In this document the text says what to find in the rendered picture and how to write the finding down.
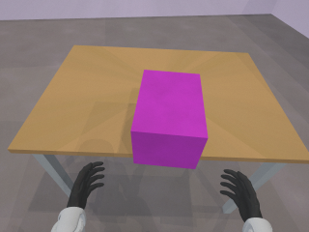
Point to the robot left hand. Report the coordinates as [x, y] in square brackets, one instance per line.
[82, 186]

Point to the robot right forearm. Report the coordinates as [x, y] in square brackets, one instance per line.
[256, 224]

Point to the carton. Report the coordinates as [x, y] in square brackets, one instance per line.
[169, 126]

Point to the robot right hand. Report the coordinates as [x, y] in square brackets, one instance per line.
[244, 194]

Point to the robot left forearm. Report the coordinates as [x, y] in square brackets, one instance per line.
[71, 219]

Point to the table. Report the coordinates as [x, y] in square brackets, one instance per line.
[88, 107]

